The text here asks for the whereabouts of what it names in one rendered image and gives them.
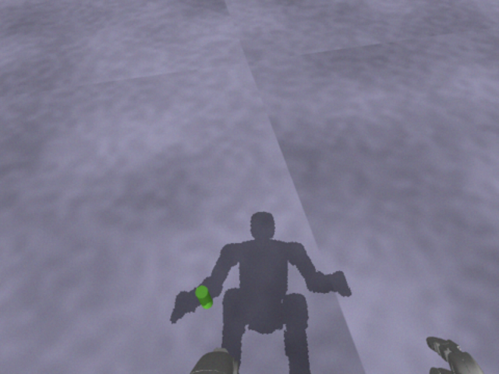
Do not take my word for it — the can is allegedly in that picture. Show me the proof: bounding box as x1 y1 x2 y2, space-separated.
196 286 213 309

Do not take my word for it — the right robot hand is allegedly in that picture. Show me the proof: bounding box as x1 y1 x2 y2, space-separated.
426 337 484 374

